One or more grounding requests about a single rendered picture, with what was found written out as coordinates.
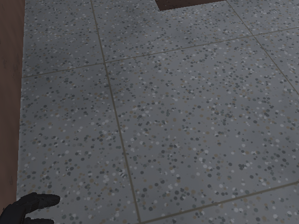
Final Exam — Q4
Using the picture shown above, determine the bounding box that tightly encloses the robot left hand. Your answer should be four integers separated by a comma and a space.
0, 192, 61, 224

